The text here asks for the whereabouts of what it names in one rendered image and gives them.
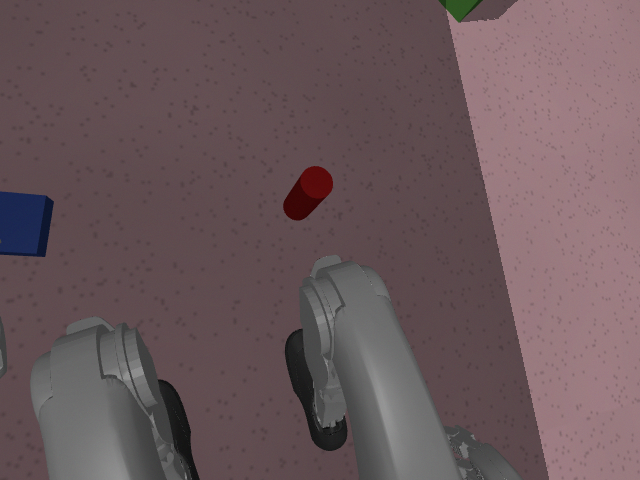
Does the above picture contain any right robot foot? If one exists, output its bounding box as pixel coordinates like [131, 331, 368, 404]
[285, 329, 347, 451]

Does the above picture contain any left robot foot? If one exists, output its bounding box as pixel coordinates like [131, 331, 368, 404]
[158, 379, 200, 480]

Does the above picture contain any right robot hand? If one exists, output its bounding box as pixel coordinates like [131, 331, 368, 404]
[443, 425, 523, 480]

